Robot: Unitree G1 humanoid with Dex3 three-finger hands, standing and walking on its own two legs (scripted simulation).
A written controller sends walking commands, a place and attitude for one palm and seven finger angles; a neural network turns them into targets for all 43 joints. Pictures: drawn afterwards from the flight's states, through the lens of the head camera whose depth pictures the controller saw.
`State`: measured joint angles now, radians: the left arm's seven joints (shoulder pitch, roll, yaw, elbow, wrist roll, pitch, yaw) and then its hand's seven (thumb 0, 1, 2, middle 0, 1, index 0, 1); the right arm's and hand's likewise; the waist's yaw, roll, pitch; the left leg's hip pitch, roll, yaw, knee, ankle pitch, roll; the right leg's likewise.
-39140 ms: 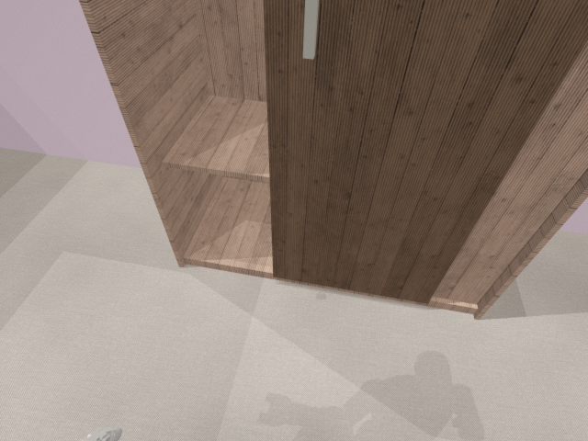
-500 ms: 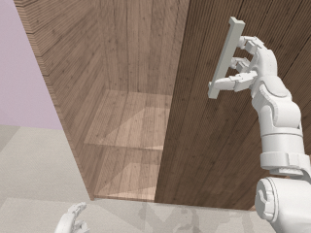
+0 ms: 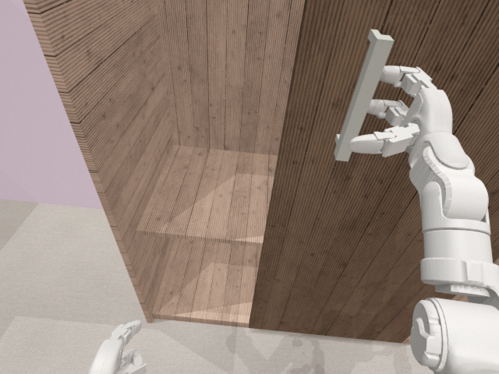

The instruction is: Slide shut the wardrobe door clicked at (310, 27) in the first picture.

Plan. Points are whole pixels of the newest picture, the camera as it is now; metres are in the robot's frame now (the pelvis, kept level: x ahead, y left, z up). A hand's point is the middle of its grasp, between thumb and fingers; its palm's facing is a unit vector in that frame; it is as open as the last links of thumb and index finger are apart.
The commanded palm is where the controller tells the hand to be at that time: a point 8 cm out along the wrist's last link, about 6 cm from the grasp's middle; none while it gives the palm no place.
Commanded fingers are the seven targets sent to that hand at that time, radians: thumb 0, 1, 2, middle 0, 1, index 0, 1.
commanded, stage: slide the fingers in behind the handle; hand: right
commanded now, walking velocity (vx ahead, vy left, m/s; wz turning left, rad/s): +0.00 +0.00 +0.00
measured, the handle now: (356, 99) +0.46 -0.12 +0.26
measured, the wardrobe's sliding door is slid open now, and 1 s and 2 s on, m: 0.38 0.38 0.38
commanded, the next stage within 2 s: grip the handle and tug to test in 1.48 s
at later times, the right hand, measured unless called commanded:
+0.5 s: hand (363, 113) +0.41 -0.11 +0.27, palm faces -0.01 +1.00 -0.01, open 14.0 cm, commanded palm +0.39 -0.16 +0.26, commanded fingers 0.00 0.50 -0.30 0.30 1.20 0.30 1.20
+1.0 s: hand (349, 112) +0.40 -0.09 +0.27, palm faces +0.03 +1.00 -0.02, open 14.4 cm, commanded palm +0.38 -0.14 +0.26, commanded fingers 0.00 0.50 -0.30 0.30 1.20 0.30 1.20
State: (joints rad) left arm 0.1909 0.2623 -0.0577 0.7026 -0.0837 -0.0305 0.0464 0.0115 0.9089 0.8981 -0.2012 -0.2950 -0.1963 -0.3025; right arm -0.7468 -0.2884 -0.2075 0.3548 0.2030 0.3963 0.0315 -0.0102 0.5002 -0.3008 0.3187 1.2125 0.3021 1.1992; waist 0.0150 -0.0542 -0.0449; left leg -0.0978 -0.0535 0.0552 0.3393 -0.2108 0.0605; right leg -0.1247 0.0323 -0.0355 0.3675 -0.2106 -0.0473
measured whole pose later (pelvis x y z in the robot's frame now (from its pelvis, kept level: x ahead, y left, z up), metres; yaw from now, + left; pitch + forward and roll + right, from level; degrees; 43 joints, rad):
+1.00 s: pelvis +0.00 +0.00 +0.00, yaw -1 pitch -3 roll +0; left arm 0.15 0.25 -0.05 0.72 -0.07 0.00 0.03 0.01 0.91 0.90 -0.20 -0.30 -0.20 -0.30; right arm -0.77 -0.17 -0.11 0.28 0.18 0.46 -0.10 -0.01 0.50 -0.30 0.30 1.21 0.23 1.18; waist 0.00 -0.06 -0.04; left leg -0.08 -0.05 0.06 0.34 -0.22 0.06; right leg -0.10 0.04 -0.03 0.36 -0.21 -0.04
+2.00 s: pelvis +0.01 -0.01 +0.00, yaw +0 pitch -3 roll +0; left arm 0.14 0.24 -0.05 0.71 -0.07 0.02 0.01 0.01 0.91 0.90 -0.20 -0.29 -0.20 -0.30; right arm -0.73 -0.16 -0.10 0.21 0.18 0.48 -0.10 0.00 -0.09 -0.55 0.33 1.29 0.25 1.21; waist 0.00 -0.06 -0.05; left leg -0.07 -0.04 0.06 0.34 -0.23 0.05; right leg -0.09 0.05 -0.03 0.35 -0.22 -0.05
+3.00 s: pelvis +0.04 +0.00 +0.00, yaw +1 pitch +0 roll -1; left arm 0.10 0.26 -0.06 0.64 -0.06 0.09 -0.02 0.01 0.91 0.90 -0.20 -0.29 -0.20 -0.30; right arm -0.56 -0.19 -0.13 -0.06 0.19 0.56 -0.07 -0.01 -0.76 -0.78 0.34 1.39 0.19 1.27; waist 0.01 -0.07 -0.08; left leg -0.09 -0.04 0.04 0.37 -0.27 0.05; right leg -0.10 0.05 -0.03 0.38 -0.25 -0.05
